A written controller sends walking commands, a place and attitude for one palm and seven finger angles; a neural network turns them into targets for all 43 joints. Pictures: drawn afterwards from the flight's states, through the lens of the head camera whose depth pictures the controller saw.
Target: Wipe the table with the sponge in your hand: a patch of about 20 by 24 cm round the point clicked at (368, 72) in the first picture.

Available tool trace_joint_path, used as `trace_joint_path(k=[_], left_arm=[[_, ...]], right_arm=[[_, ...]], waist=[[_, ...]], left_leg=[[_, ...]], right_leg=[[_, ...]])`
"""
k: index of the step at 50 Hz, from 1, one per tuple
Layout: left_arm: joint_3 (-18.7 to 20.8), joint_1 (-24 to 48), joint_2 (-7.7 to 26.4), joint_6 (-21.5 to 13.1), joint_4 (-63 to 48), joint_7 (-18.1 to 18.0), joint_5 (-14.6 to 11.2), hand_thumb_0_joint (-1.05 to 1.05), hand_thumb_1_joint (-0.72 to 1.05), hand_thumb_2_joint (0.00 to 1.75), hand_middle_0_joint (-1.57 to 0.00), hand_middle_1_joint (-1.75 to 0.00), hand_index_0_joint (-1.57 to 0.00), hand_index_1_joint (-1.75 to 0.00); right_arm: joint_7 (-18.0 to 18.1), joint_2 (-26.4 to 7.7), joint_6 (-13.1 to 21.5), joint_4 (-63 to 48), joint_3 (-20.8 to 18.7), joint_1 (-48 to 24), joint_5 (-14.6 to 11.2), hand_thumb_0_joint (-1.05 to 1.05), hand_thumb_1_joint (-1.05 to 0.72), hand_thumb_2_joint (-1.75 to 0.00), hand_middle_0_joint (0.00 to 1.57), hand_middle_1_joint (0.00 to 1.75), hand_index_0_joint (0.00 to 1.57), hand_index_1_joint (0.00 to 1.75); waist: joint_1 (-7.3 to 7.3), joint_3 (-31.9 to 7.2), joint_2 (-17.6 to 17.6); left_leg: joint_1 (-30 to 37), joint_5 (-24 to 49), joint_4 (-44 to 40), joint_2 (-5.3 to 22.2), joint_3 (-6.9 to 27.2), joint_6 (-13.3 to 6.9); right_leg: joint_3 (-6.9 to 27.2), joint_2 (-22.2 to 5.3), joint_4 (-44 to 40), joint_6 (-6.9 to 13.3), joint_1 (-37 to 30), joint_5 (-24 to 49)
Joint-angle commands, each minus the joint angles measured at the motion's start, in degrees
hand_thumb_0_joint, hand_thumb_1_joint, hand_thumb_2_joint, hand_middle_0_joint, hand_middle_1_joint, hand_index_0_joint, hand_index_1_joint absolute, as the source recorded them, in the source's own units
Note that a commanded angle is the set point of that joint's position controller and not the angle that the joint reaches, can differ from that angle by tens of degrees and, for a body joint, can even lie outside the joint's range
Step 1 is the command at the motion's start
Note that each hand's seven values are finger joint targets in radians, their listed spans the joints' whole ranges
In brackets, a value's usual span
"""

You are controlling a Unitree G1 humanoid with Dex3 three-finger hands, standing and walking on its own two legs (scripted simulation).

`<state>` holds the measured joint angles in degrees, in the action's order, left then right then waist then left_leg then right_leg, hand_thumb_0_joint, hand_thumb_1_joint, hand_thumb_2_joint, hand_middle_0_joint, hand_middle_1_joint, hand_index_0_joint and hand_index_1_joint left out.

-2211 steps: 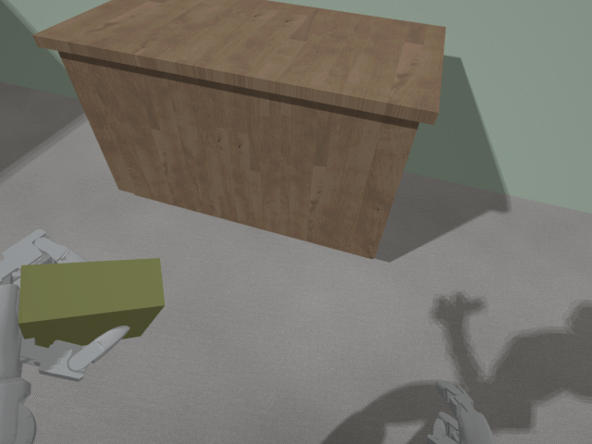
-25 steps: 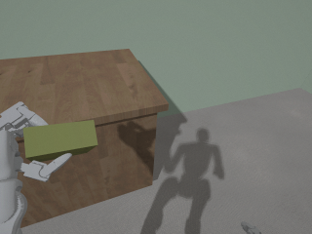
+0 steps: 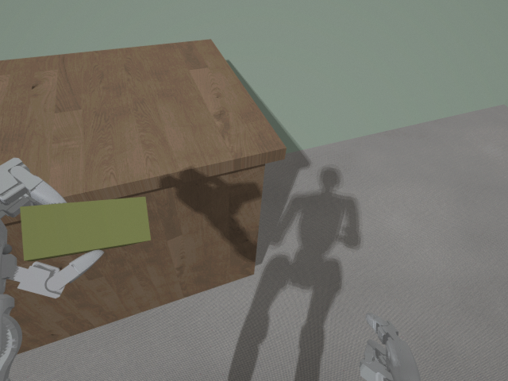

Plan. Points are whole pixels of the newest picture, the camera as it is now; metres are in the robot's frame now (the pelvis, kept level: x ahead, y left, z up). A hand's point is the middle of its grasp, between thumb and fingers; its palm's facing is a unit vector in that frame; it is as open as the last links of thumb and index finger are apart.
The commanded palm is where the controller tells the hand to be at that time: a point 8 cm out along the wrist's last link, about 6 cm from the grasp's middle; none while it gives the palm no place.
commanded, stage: stop stepping back and stand still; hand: left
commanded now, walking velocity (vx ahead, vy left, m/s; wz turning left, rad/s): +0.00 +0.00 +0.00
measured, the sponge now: (101, 228) +0.24 +0.21 +0.17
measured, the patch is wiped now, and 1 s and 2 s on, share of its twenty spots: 0.95 0.95 0.95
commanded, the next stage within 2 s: stand and wait in 0.08 s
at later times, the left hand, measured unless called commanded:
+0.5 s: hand (25, 260) +0.18 +0.24 +0.21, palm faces +0.44 -0.84 -0.32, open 9.1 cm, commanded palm +0.13 +0.29 +0.23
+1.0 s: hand (2, 273) +0.17 +0.26 +0.21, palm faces +0.46 -0.82 -0.34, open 9.1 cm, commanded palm +0.11 +0.30 +0.23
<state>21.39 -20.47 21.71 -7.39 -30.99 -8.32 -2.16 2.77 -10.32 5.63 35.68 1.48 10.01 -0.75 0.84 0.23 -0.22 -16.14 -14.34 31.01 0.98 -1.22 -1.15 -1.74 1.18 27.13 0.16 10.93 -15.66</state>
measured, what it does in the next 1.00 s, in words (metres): stands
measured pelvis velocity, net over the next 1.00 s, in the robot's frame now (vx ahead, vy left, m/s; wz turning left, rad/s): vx -0.04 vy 0.01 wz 0.02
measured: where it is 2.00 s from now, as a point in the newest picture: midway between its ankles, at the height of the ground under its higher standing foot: outside the picture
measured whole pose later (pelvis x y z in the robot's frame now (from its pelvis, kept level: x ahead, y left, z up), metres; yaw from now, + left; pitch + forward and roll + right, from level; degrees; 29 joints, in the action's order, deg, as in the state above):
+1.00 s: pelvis -0.04 +0.01 +0.00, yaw +1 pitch -1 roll -3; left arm 20.5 -22.3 21.6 -9.9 -31.4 -8.7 -1.5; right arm 3.3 -11.5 5.7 36.0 1.0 10.7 -0.1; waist 1.0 0.0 0.7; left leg -17.8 -8.9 27.8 0.6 0.2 -1.9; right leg -3.2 1.1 21.1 -0.5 10.8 -9.2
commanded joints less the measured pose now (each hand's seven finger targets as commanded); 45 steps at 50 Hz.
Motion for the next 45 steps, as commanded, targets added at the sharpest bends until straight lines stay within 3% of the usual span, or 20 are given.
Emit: trace_joint_path(k=[1, 3, 6, 10, 14, 16, 21, 24, 27, 33, 35, 37, 39, 41, 45], left_arm=[[7.14, 2.35, 11.13, -5.80, -17.96, -1.54, -0.80, 0.00, 0.10, 1.30, -1.20, -1.60, -1.20, -1.60], [7.33, 0.85, 10.77, -5.84, -17.46, -1.51, -1.10, 0.00, 0.10, 1.30, -1.20, -1.60, -1.20, -1.60], [7.22, 0.58, 10.01, -5.60, -14.04, -1.44, -1.25, 0.00, 0.10, 1.30, -1.20, -1.60, -1.20, -1.60], [6.06, 3.20, 9.14, -5.12, -10.45, -1.18, -1.38, 0.00, 0.10, 1.30, -1.20, -1.60, -1.20, -1.60], [3.91, 8.44, 8.70, -4.99, -10.77, -0.96, -0.75, 0.00, 0.10, 1.30, -1.20, -1.60, -1.20, -1.60], [3.24, 8.20, 8.38, -4.93, -9.93, -1.09, -0.52, 0.00, 0.10, 1.30, -1.20, -1.60, -1.20, -1.60], [4.09, 6.98, 9.67, -5.76, -13.46, -1.55, -0.14, 0.00, 0.10, 1.30, -1.20, -1.60, -1.20, -1.60], [5.56, 5.71, 10.71, -6.08, -13.45, -1.70, -0.04, 0.00, 0.10, 1.30, -1.20, -1.60, -1.20, -1.60], [5.66, 4.31, 10.08, -6.27, -12.00, -1.77, -0.07, 0.00, 0.10, 1.30, -1.20, -1.60, -1.20, -1.60], [5.33, 3.48, 9.26, -5.91, -9.92, -1.38, -0.40, 0.00, 0.10, 1.30, -1.20, -1.60, -1.20, -1.60], [4.10, 4.55, 8.50, -5.79, -9.72, -1.24, -0.24, 0.00, 0.10, 1.30, -1.20, -1.60, -1.20, -1.60], [4.37, 5.25, 8.99, -5.82, -10.57, -1.36, -0.07, 0.00, 0.10, 1.30, -1.20, -1.60, -1.20, -1.60], [5.01, 7.00, 10.22, -6.03, -12.55, -1.53, 0.20, 0.00, 0.10, 1.30, -1.20, -1.60, -1.20, -1.60], [4.70, 6.18, 9.72, -6.09, -12.10, -1.61, 0.20, 0.00, 0.10, 1.30, -1.20, -1.60, -1.20, -1.60], [5.28, 5.80, 9.98, -6.42, -13.30, -1.79, 0.22, 0.00, 0.10, 1.30, -1.20, -1.60, -1.20, -1.60]], right_arm=[[0.26, -7.86, 3.28, -9.15, -3.18, -5.27, 0.26, 0.00, -0.90, -0.90, 0.20, 0.30, 0.20, 0.30], [0.07, -7.99, 2.96, -9.27, -3.40, -5.12, 0.12, 0.00, -0.90, -0.90, 0.20, 0.30, 0.20, 0.30], [0.35, -8.01, 2.24, -9.03, -3.34, -5.05, 0.13, 0.00, -0.90, -0.90, 0.20, 0.30, 0.20, 0.30], [1.00, -8.35, 1.48, -8.99, -3.35, -5.34, -0.04, 0.00, -0.90, -0.90, 0.20, 0.30, 0.20, 0.30], [1.26, -8.94, 1.60, -9.48, -3.23, -6.75, 0.14, 0.00, -0.90, -0.90, 0.20, 0.30, 0.20, 0.30], [1.38, -8.77, 1.64, -9.37, -3.03, -6.70, 0.21, 0.00, -0.90, -0.90, 0.20, 0.30, 0.20, 0.30], [1.32, -8.85, 2.30, -9.46, -3.10, -6.64, 0.59, 0.00, -0.90, -0.90, 0.20, 0.30, 0.20, 0.30], [1.21, -8.99, 2.36, -9.34, -3.24, -6.77, 0.76, 0.00, -0.90, -0.90, 0.20, 0.30, 0.20, 0.30], [1.22, -8.52, 2.38, -9.20, -3.05, -6.26, 0.71, 0.00, -0.90, -0.90, 0.20, 0.30, 0.20, 0.30], [1.14, -8.72, 2.36, -8.86, -3.28, -5.84, 0.41, 0.00, -0.90, -0.90, 0.20, 0.30, 0.20, 0.30], [1.09, -8.81, 2.51, -8.77, -3.15, -6.25, 0.38, 0.00, -0.90, -0.90, 0.20, 0.30, 0.20, 0.30], [1.17, -8.87, 2.65, -8.80, -3.15, -6.25, 0.44, 0.00, -0.90, -0.90, 0.20, 0.30, 0.20, 0.30], [1.29, -9.16, 2.85, -8.78, -3.30, -6.69, 0.66, 0.00, -0.90, -0.90, 0.20, 0.30, 0.20, 0.30], [1.29, -8.74, 2.86, -8.74, -3.10, -6.51, 0.70, 0.00, -0.90, -0.90, 0.20, 0.30, 0.20, 0.30], [1.27, -8.50, 3.10, -8.65, -3.16, -6.45, 0.87, 0.00, -0.90, -0.90, 0.20, 0.30, 0.20, 0.30]], waist=[[0.05, -12.68, 6.02], [-0.25, -13.00, 5.94], [-0.48, -10.98, 6.16], [-0.70, -8.83, 3.88], [-0.64, -5.57, 4.37], [-0.48, -4.88, 3.00], [-0.15, -6.86, 5.26], [-0.22, -5.92, 6.32], [-0.25, -5.60, 5.51], [-0.44, -6.31, 2.29], [-0.57, -4.88, 3.56], [-0.43, -4.99, 3.20], [-0.38, -5.08, 4.97], [-0.24, -4.93, 3.92], [-0.29, -5.74, 5.57]], left_leg=[[4.80, 22.41, -4.59, 6.03, 6.31, -0.43], [4.65, 21.63, -3.84, 5.21, 5.38, 0.17], [4.01, 17.71, -5.45, 5.24, 5.46, 0.39], [4.07, 12.19, -7.17, 5.16, 5.47, 0.13], [1.99, 1.52, -9.74, 4.38, 5.99, -0.03], [1.07, -1.89, -10.26, 4.04, 6.12, -0.32], [0.67, -1.54, -10.89, 3.61, 7.02, -0.31], [-0.40, -4.44, -11.30, 3.46, 7.33, -0.08], [-1.10, -6.13, -12.15, 3.84, 7.57, -0.13], [0.75, -1.84, -10.09, 3.50, 6.47, 0.12], [0.74, -4.24, -10.81, 3.63, 6.93, 0.15], [0.04, -5.54, -11.19, 3.57, 7.19, -0.08], [-0.19, -6.29, -11.37, 3.36, 7.35, -0.10], [-0.96, -6.49, -11.73, 3.53, 7.80, -0.23], [-0.45, -5.06, -11.10, 3.43, 7.63, -0.08]], right_leg=[[3.28, -3.23, -3.08, 0.25, -5.56, 17.85], [4.22, -3.98, -3.85, 0.60, -5.78, 19.49], [3.84, -3.49, -4.98, 0.37, -3.81, 16.10], [3.83, -2.98, -6.89, 0.02, -1.52, 12.53], [4.05, -2.75, -9.33, 0.11, 0.93, 5.62], [4.41, -2.84, -10.33, 0.17, 0.99, 3.62], [3.71, -2.87, -9.54, 0.37, -1.43, 4.18], [3.63, -2.92, -10.40, 0.47, -0.46, 1.27], [3.10, -2.44, -10.02, 0.29, -0.63, 0.47], [3.57, -3.03, -10.98, 0.17, 0.05, 1.98], [3.48, -2.97, -11.52, 0.18, 1.76, -0.44], [3.60, -2.78, -11.46, 0.13, 1.13, -0.76], [3.56, -2.88, -11.35, 0.20, 1.06, -1.07], [3.44, -2.67, -10.96, 0.17, 0.19, -0.53], [3.41, -2.83, -10.50, 0.40, -0.19, 0.34]])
